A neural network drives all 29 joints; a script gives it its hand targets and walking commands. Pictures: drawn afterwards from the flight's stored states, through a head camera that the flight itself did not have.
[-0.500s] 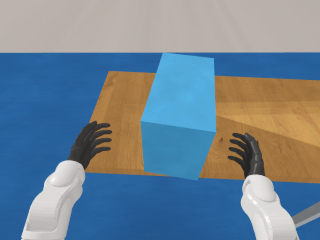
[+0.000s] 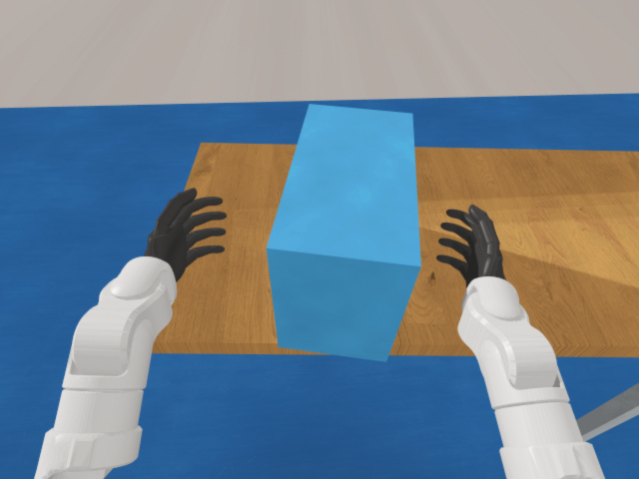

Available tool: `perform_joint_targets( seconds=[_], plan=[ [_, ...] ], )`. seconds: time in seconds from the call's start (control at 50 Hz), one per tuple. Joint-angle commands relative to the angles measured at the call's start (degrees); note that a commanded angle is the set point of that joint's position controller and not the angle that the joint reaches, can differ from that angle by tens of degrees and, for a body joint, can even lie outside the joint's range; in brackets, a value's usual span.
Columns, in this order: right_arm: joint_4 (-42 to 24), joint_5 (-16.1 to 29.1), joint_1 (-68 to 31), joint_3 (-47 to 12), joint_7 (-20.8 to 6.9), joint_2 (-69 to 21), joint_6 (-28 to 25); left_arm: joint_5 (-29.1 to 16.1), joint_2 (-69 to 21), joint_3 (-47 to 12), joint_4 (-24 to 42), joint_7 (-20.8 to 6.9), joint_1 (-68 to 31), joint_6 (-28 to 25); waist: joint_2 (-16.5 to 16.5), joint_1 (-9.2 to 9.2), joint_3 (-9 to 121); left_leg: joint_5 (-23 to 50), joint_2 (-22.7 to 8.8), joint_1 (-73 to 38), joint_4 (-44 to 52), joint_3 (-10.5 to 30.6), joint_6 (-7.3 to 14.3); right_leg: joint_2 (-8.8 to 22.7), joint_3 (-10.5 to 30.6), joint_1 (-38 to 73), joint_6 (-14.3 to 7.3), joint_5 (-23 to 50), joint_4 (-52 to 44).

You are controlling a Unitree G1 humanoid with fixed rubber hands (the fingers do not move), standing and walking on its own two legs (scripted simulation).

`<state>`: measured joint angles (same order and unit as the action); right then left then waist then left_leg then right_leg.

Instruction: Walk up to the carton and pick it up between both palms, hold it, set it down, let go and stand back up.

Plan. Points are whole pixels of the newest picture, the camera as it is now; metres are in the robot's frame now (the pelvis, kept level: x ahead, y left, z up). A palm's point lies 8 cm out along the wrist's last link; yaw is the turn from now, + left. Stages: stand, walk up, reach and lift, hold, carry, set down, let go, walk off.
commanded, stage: reach and lift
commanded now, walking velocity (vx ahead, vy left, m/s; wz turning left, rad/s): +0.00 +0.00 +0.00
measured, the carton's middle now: (346, 228) +0.47 -0.03 +0.04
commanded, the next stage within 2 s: none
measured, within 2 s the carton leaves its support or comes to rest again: neither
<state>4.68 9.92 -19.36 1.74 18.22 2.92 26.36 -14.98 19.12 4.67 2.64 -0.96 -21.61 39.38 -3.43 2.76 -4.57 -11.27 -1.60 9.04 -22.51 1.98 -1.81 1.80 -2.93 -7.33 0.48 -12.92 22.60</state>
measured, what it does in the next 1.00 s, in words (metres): stands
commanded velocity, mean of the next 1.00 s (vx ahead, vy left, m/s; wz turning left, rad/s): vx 0.00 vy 0.00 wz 0.00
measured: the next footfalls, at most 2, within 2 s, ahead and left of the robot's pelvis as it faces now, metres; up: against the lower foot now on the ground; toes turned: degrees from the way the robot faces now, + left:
none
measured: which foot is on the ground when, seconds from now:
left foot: down 0.00-1.00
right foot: down 0.00-1.00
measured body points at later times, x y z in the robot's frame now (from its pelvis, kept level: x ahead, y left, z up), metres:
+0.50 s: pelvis +0.00 +0.00 +0.00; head +0.03 +0.03 +0.45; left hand +0.43 +0.17 +0.16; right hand +0.40 -0.17 +0.14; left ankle +0.01 +0.14 -0.74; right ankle -0.01 -0.12 -0.74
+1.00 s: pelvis +0.00 +0.01 +0.00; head +0.06 +0.04 +0.44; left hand +0.48 +0.16 +0.14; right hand +0.43 -0.16 +0.13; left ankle +0.01 +0.14 -0.74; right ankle -0.01 -0.12 -0.74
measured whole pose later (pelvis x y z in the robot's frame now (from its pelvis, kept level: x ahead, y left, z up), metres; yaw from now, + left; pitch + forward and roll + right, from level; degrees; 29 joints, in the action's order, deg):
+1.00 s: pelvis +0.00 +0.01 +0.00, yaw +0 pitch +4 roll -1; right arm 39.4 10.7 -50.2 7.5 18.9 2.9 18.8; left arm -14.2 19.1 2.0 -40.0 4.4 -55.2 27.7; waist -3.4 6.1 -3.1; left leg -11.4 -1.6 17.7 -25.4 2.0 -1.8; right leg 1.8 -2.9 -14.7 1.0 -11.6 22.6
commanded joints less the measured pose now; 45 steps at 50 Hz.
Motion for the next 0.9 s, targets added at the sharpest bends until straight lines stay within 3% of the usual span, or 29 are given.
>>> perform_joint_targets(
  seconds=[0.0, 0.2, 0.38, 0.68, 0.88],
  plan=[
    [-11.7, 7.9, -32.0, 4.0, 1.5, 8.7, -4.3, 1.9, 13.1, 4.0, 2.7, 0.6, -35.3, -3.5, 8.3, 1.67, 30.6, 12.4, 2.3, -0.6, 1.0, -4.5, 1.1, -2.2, 2.0, 11.7, 2.6, 25.4, 0.8],
    [-4.6, 8.4, -42.7, 4.1, 2.4, 9.9, -4.5, 2.2, 14.1, 3.3, -4.7, 1.8, -46.6, -4.3, 8.7, 1.91, 35.4, 16.4, 2.6, -1.1, -0.8, -4.9, 0.7, -3.1, 0.9, 10.4, 3.1, 29.0, 1.0],
    [0.8, 8.0, -51.5, 5.9, 2.8, 11.2, -5.1, 2.3, 14.4, 2.5, -10.0, 2.9, -56.8, -5.5, 10.5, 3.32, 42.4, 19.5, 2.5, -2.4, -2.6, -4.7, 0.2, -4.0, 0.2, 9.7, 2.9, 31.6, 1.2],
    [11.5, 5.6, -65.5, 8.7, 0.9, 14.4, -6.6, 2.2, 13.5, 0.6, -23.8, 5.8, -73.3, -10.0, 13.6, 4.50, 54.1, 22.9, 1.6, -6.9, -5.5, -3.6, -0.9, -5.0, -1.3, 1.5, 1.8, 28.4, 1.1],
    [20.6, 3.0, -62.5, 8.1, 0.1, 12.1, -10.6, 4.5, 8.8, -0.4, -36.2, 5.3, -69.0, -15.3, 13.2, 4.04, 52.6, 27.1, 1.1, -9.8, -6.9, -3.4, -1.8, -5.6, -2.1, -2.3, 1.6, 27.6, 0.0]
  ],
)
